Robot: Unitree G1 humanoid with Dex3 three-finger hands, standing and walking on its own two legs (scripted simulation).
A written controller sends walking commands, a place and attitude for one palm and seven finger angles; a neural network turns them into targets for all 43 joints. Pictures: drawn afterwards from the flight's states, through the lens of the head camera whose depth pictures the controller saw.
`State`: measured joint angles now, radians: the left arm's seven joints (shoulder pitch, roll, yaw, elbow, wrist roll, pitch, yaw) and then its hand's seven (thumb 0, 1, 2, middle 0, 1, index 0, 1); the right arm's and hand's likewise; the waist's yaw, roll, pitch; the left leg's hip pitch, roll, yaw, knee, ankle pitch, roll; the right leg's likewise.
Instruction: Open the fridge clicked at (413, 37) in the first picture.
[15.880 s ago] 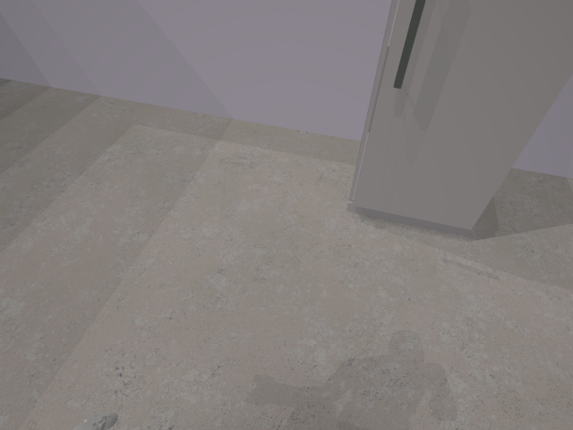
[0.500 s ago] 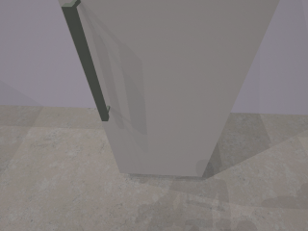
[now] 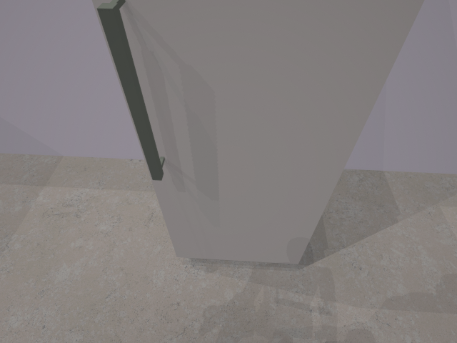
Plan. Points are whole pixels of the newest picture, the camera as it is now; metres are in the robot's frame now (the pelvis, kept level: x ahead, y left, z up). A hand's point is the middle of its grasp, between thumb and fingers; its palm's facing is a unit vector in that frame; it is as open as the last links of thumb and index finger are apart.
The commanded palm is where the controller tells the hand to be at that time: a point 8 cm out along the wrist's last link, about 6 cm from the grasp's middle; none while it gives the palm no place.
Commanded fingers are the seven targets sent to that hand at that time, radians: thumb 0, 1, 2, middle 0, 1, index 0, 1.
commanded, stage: raise the hand to about handle height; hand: left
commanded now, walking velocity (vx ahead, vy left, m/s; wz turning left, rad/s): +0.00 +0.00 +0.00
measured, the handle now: (142, 107) +0.52 +0.21 +0.13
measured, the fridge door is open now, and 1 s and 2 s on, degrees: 0 0 0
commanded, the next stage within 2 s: none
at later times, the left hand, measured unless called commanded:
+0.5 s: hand (112, 336) +0.14 +0.21 -0.06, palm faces +0.04 -1.00 +0.05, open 8.6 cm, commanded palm +0.13 +0.27 -0.03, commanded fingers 0.00 0.39 0.68 -0.24 -0.63 -0.24 -0.63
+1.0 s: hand (63, 283) +0.20 +0.28 +0.03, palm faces +0.12 -0.99 -0.08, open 11.6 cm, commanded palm +0.17 +0.32 +0.03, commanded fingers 0.00 -0.20 0.43 -0.28 -1.00 -0.28 -1.00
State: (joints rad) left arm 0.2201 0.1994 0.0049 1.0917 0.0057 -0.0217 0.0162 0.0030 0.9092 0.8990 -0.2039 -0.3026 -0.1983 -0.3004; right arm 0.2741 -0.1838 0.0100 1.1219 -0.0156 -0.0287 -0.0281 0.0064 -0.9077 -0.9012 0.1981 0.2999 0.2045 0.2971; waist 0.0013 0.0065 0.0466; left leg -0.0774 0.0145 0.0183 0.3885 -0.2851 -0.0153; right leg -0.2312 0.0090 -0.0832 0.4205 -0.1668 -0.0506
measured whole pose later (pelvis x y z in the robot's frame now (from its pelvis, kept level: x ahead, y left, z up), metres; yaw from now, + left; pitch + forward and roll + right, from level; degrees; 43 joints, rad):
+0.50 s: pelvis -0.02 +0.02 -0.06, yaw +0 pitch +9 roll +0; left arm 0.49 0.19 0.18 0.19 -0.29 -0.50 -0.37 0.00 0.61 0.77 -0.23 -0.49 -0.22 -0.49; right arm 0.13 -0.29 -0.07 0.48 0.03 -0.26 -0.01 0.01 -0.91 -0.90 0.20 0.30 0.20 0.30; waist 0.02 -0.06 -0.08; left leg -0.59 0.00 0.03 0.97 -0.54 0.01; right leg -0.73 -0.03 -0.07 0.94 -0.37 -0.03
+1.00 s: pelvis -0.01 +0.05 -0.05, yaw +1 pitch +10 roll -2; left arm 0.43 0.27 0.29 -0.14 -0.32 -0.28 -0.26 0.00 0.03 0.53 -0.27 -0.86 -0.26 -0.86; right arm 0.32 -0.22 0.03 0.54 0.03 -0.24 -0.04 0.02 -0.90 -0.90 0.20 0.30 0.21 0.30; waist 0.01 0.02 -0.09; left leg -0.58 -0.01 0.01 0.95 -0.54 0.05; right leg -0.68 -0.04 -0.09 0.86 -0.34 0.01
